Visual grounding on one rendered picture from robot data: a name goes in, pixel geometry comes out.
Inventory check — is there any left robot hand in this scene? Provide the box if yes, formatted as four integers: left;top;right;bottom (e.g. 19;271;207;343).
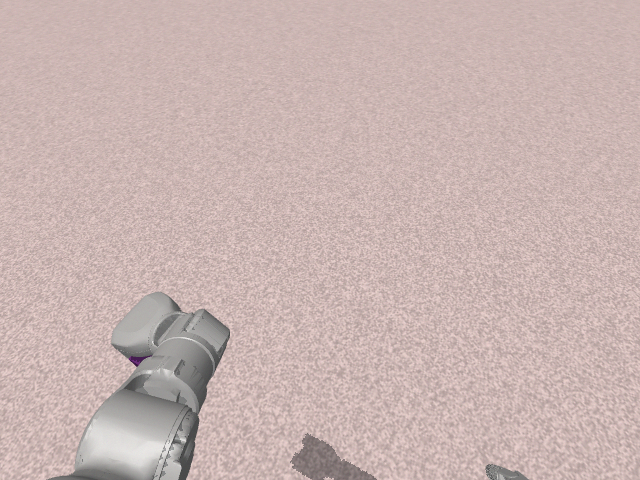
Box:
111;292;181;359

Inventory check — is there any left robot arm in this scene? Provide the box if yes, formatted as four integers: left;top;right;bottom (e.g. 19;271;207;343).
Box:
47;309;230;480

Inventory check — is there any right robot hand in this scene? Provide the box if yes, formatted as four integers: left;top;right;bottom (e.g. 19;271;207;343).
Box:
486;464;529;480

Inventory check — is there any cube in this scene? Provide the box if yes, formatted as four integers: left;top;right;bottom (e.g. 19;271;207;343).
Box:
129;355;152;367

